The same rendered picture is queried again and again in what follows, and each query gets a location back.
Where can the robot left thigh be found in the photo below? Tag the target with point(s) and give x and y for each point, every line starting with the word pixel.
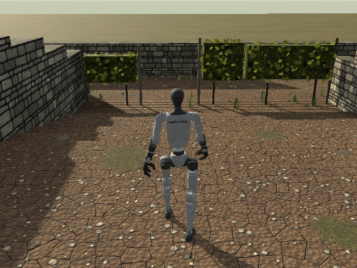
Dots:
pixel 165 163

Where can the right robot hand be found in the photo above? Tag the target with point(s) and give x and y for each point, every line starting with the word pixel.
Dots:
pixel 200 152

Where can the robot left shin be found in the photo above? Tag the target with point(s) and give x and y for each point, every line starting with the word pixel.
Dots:
pixel 166 194

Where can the robot right forearm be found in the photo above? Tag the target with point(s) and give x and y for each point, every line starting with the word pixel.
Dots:
pixel 203 145

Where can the left robot hand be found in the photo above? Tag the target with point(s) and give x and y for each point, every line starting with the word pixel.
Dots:
pixel 146 169

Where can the robot left upper arm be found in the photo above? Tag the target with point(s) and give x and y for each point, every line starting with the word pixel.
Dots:
pixel 157 127

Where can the robot right upper arm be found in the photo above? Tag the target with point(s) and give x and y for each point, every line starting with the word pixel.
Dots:
pixel 198 126

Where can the robot left forearm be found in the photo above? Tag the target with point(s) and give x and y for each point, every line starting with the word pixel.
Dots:
pixel 150 151

